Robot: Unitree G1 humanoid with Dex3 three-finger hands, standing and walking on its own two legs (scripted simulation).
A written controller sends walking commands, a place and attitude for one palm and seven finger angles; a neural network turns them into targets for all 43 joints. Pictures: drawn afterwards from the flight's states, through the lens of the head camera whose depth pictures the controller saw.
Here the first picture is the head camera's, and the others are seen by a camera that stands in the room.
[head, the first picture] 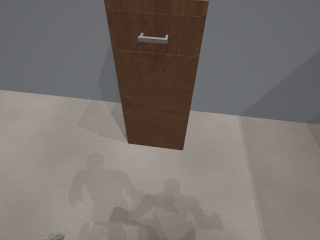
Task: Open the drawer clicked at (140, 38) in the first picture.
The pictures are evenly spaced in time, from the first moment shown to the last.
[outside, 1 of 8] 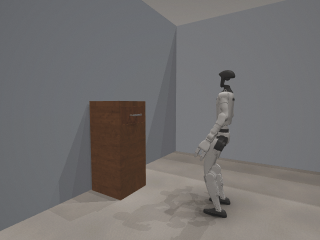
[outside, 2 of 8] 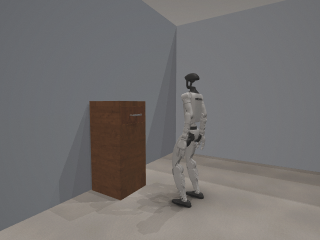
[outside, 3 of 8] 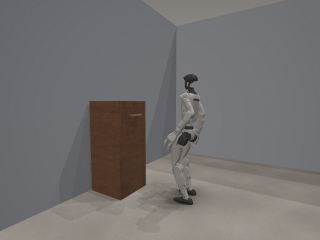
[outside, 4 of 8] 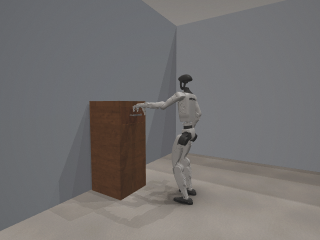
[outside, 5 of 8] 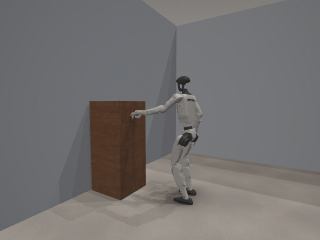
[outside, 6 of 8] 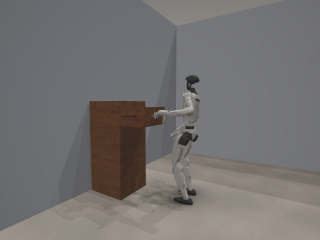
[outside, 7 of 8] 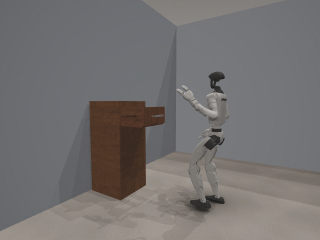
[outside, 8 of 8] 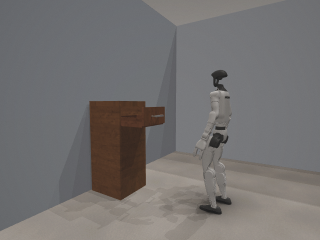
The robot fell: no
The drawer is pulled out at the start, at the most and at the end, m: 0.00 0.29 0.28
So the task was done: yes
